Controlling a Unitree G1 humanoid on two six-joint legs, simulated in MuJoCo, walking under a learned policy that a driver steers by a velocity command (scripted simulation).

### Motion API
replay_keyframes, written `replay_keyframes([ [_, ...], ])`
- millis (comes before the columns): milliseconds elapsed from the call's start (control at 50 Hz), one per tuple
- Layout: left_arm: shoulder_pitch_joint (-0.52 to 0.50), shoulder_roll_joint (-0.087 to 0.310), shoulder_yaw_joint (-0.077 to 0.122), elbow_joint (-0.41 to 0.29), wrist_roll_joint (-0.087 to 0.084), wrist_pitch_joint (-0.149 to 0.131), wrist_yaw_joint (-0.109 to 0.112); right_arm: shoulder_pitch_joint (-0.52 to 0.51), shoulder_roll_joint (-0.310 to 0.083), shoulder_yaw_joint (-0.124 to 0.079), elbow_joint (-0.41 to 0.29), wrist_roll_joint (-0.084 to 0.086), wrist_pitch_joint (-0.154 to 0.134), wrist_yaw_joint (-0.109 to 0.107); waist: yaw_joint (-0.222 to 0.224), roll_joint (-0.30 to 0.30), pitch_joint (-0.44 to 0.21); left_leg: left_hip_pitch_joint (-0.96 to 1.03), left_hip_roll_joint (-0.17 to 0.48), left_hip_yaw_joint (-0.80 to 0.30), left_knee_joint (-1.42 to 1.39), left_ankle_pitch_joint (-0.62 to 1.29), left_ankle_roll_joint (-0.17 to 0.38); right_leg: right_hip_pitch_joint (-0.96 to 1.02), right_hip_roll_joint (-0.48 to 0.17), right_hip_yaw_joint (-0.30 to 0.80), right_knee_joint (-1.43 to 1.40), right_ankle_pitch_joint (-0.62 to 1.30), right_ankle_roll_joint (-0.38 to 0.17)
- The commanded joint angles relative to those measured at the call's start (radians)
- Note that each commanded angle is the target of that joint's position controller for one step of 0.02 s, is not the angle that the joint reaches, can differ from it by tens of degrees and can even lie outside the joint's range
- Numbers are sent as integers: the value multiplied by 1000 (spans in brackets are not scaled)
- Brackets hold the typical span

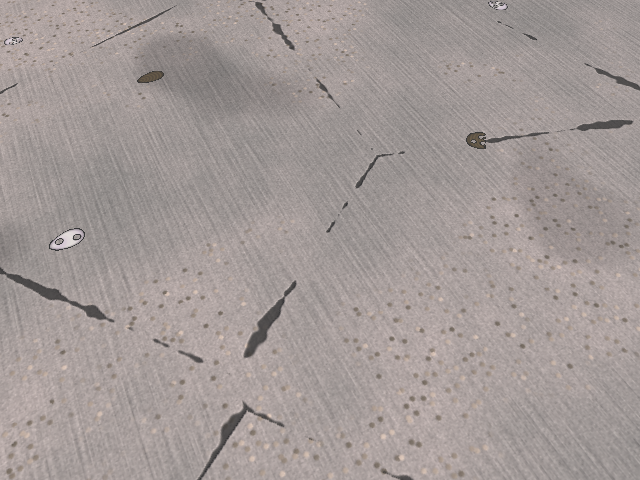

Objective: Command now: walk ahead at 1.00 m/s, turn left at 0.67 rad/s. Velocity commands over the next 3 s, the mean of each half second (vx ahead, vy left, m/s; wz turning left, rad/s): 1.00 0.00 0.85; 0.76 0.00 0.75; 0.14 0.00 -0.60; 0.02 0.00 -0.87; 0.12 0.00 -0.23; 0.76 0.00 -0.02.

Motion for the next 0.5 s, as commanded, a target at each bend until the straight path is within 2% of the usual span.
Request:
replay_keyframes([
  [20, 109, 68, 28, 7, -31, -37, 0, -15, -16, -10, -77, -16, 34, 20, 28, -119, 0, -275, 94, -35, 15, 34, -7, 199, -275, 249, -363, 54, -61],
  [40, 114, 59, 27, 22, -40, -43, -2, -62, -5, -9, -96, -20, 45, 27, 22, -105, 28, -319, 101, -21, 3, 63, -10, 199, -260, 177, -387, 110, -45],
  [60, 122, 57, 26, 31, -41, -50, -3, -123, 6, -3, -129, -24, 48, 35, 21, -116, 55, -340, 105, 1, -36, 113, -13, 179, -251, 110, -403, 203, -40],
  [100, 108, 43, 23, 44, -34, -59, -3, -217, 14, 8, -171, -20, 46, 48, 10, -120, 90, -331, 83, 57, -157, 239, -8, 148, -186, -34, -424, 347, -25],
  [120, 101, 47, 23, 45, -30, -59, 1, -236, 5, 9, -172, -11, 47, 53, 9, -94, 79, -308, 54, 92, -214, 290, 2, 164, -145, -97, -429, 412, -11],
  [140, 108, 82, 28, 46, -32, -63, 4, -273, 9, 18, -205, -12, 43, 62, -4, -95, 104, -269, 61, 115, -335, 323, 18, 153, -170, -128, -435, 510, -5],
  [160, 121, 98, 31, 55, -35, -63, 10, -318, -3, 21, -217, -15, 40, 70, 1, -69, 122, -233, 38, 161, -422, 351, 32, 174, -172, -157, -449, 606, 4],
  [180, 145, 117, 33, 63, -37, -62, 16, -345, -12, 21, -223, -19, 38, 73, 4, -58, 122, -185, 1, 202, -484, 383, 48, 209, -173, -178, -433, 756, 10],
  [200, 166, 146, 39, 60, -37, -55, 25, -331, -33, 17, -212, -17, 36, 72, -5, -63, 89, -131, -46, 238, -513, 380, 60, 272, -177, -184, -381, 956, 17],
  [220, 175, 182, 46, 53, -34, -42, 36, -278, -57, 11, -196, -14, 34, 70, -39, -90, 43, -65, -88, 256, -524, 341, 73, 330, -192, -184, -287, 1170, 25],
  [240, 156, 223, 58, 39, -29, -24, 46, -173, -89, -1, -168, -11, 36, 64, -102, -125, -27, 50, -121, 253, -520, 282, 88, 356, -210, -175, -145, 1317, 28],
  [260, 113, 254, 69, 20, -24, -4, 51, -2, -131, -21, -122, -9, 38, 54, -192, -143, -114, 232, -147, 230, -504, 217, 111, 324, -229, -157, 74, 1380, 19],
  [280, 72, 260, 73, 1, -15, 14, 48, 208, -177, -50, -57, -10, 40, 34, -276, -123, -202, 457, -157, 165, -527, 123, 146, 224, -236, -123, 375, 1270, 1],
  [300, 68, 212, 68, 13, -10, 19, 28, 230, -215, -76, -36, -1, 45, 8, -251, -5, -161, 567, -115, 59, -599, 43, 185, 36, -103, -115, 760, 527, 12],
  [320, 105, 59, 25, -49, 9, 1, 16, 128, -296, -91, -53, -3, 59, -4, -96, 231, -94, 649, 29, -258, -574, 246, 262, -333, 50, -46, 1141, -259, 47],
  [340, 110, 86, 16, -162, -18, -26, 14, 86, -357, -105, -103, -20, 66, -5, -66, 220, -289, 818, 179, -720, -870, -97, 425, -561, 60, 172, 1200, -242, 52],
  [360, 33, 141, 16, -161, -9, -49, 16, 64, -294, -100, -118, -22, 62, -14, -72, 14, -176, 713, 211, -815, -1039, -268, 373, -612, -2, 217, 1092, -159, 42],
  [380, 5, 156, 19, -150, -11, -53, 15, 26, -232, -86, -102, -18, 56, -15, -17, -114, -39, 527, 175, -727, -1066, -239, 310, -557, -42, 212, 974, -90, 41],
  [400, -2, 141, 12, -155, 4, -44, 16, 7, -216, -78, -96, -13, 39, -19, 28, -123, 6, 387, 146, -671, -1051, -101, 304, -490, -63, 217, 902, -93, 56],
  [420, 2, 134, 8, -150, 18, -23, 17, -18, -195, -70, -105, -10, 20, -24, 60, -156, 30, 271, 100, -582, -1046, 8, 290, -416, -91, 221, 837, -99, 76],
  [440, 9, 119, 3, -148, 24, 1, 14, -30, -174, -60, -101, -5, 5, -27, 87, -156, 45, 172, 61, -507, -1057, 51, 283, -362, -112, 215, 772, -112, 97],
  [460, 6, 102, -1, -152, 27, 18, 10, -41, -173, -58, -106, 0, -7, -25, 97, -153, 45, 112, 22, -445, -1074, 48, 271, -329, -130, 197, 690, -118, 112],
  [500, -143, 84, -14, -224, 15, 23, 0, -17, -181, -61, -105, -1, -26, -22, 60, -111, 98, 11, -25, -382, -1100, 185, 260, -290, -133, 151, 475, -1, 130],
])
